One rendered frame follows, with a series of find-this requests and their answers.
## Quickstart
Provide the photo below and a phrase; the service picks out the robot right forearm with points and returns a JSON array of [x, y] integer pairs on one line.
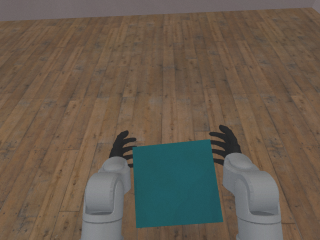
[[256, 195]]

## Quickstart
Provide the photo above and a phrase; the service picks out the right robot hand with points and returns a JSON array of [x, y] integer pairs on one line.
[[230, 145]]

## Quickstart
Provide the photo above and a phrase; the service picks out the robot left forearm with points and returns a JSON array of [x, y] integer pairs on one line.
[[104, 201]]

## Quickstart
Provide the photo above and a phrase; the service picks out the left robot hand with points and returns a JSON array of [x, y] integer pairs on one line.
[[118, 150]]

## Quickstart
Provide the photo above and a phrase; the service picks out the carton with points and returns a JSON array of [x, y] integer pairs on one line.
[[175, 184]]

